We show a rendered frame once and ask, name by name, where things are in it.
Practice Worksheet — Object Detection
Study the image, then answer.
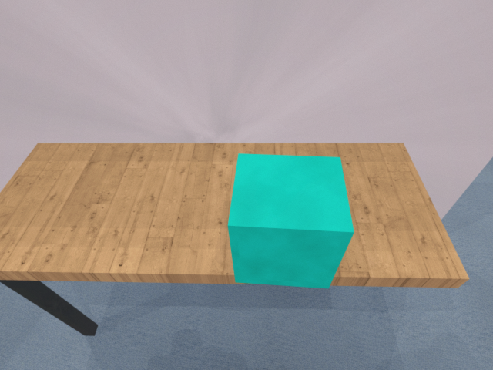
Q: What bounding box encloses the table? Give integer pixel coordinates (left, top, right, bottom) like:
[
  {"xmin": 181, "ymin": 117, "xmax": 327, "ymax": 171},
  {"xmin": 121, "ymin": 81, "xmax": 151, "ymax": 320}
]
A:
[{"xmin": 0, "ymin": 143, "xmax": 469, "ymax": 336}]

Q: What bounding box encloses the carton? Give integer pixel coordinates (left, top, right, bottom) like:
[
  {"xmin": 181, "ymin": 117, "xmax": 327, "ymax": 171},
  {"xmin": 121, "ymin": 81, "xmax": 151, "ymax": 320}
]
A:
[{"xmin": 228, "ymin": 153, "xmax": 354, "ymax": 288}]

